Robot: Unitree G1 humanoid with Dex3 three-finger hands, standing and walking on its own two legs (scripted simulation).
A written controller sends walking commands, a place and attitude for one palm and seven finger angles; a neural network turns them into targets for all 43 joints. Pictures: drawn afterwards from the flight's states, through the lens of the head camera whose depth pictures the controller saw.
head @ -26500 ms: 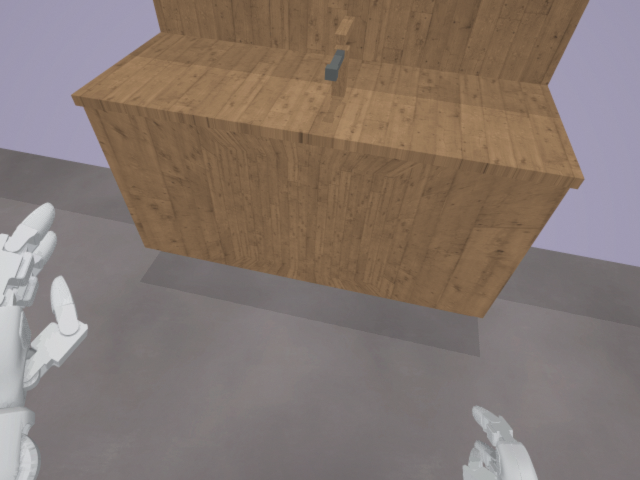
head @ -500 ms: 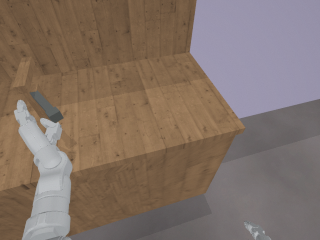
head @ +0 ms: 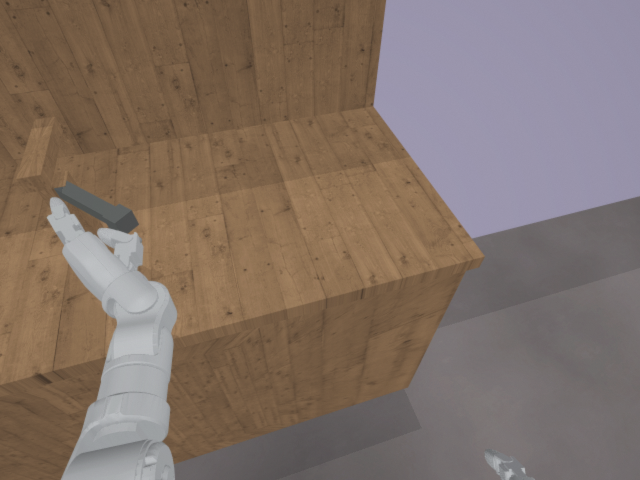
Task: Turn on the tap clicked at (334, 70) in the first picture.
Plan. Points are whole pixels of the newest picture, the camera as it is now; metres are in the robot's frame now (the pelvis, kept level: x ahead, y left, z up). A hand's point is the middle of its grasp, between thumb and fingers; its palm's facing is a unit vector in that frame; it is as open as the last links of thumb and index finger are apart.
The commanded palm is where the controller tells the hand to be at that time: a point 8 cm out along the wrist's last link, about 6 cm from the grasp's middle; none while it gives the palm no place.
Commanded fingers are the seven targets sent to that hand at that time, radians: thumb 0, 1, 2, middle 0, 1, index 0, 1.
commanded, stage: push the lever round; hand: left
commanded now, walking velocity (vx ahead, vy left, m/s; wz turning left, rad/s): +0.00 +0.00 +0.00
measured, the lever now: (121, 220) +0.42 +0.29 +0.10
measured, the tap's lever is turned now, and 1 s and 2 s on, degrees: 42 67 80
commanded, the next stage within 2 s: lift the hand up off the lever in 1.08 s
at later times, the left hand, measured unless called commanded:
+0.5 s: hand (164, 217) +0.43 +0.23 +0.09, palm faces +0.84 -0.53 -0.07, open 7.4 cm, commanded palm +0.38 +0.24 +0.09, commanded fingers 0.00 0.90 0.90 -0.15 -0.15 -0.15 -0.15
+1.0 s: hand (171, 208) +0.45 +0.23 +0.09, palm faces +0.85 -0.52 -0.09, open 7.6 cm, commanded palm +0.40 +0.24 +0.09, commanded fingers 0.00 0.90 0.90 -0.15 -0.15 -0.15 -0.15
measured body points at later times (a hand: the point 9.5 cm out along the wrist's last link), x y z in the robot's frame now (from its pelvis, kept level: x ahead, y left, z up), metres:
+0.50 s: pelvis +0.01 -0.01 +0.00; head +0.04 -0.01 +0.44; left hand +0.38 +0.26 +0.10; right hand +0.09 -0.26 -0.13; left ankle +0.01 +0.12 -0.71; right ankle +0.00 -0.09 -0.71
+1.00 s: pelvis +0.01 -0.01 -0.01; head +0.05 -0.01 +0.44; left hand +0.40 +0.25 +0.10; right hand +0.08 -0.27 -0.14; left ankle +0.01 +0.12 -0.71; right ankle +0.00 -0.09 -0.71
